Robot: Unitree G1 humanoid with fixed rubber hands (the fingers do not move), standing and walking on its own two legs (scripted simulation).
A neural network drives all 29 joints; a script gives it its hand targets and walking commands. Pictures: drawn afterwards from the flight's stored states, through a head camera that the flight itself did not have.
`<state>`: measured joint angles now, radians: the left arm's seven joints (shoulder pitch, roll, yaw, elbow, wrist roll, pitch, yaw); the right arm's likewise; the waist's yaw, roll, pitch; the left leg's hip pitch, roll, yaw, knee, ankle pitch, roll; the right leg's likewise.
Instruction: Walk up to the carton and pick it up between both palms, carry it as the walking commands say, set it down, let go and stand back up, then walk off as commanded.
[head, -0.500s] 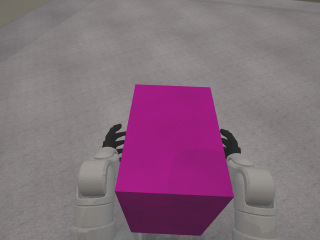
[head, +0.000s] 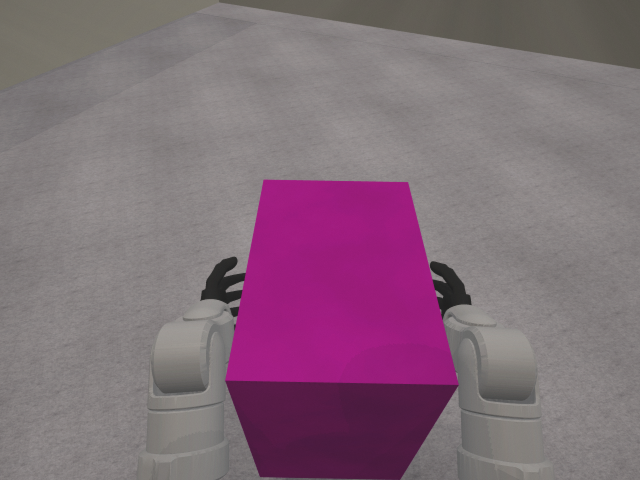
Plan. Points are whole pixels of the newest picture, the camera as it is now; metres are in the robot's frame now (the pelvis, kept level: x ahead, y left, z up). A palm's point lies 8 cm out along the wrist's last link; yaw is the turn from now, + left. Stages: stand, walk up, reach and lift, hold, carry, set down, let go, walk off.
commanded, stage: carry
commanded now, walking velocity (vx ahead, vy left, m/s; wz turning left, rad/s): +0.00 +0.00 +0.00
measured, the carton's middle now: (332, 332) +0.29 +0.00 +0.03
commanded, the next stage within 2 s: none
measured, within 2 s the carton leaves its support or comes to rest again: neither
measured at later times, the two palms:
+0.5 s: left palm (229, 344) +0.25 +0.13 +0.07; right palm (473, 369) +0.22 -0.15 +0.07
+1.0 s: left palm (225, 368) +0.21 +0.12 +0.08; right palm (489, 384) +0.20 -0.16 +0.08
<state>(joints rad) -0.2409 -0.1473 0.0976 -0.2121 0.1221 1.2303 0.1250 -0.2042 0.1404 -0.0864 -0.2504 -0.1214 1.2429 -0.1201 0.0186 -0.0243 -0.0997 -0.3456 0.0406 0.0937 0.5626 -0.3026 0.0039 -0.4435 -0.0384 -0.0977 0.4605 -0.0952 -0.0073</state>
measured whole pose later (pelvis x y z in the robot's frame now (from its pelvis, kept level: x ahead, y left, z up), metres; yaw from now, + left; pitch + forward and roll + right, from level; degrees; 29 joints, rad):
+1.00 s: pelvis -0.07 -0.01 +0.00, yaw -2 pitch +3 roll +0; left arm -0.22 -0.14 0.10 -0.15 0.14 1.17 0.11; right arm -0.21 0.14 -0.09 -0.16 -0.13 1.18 -0.10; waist -0.01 -0.01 -0.15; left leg -0.41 0.04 0.07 0.48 -0.12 0.00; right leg -0.37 -0.02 -0.07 0.53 -0.21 -0.01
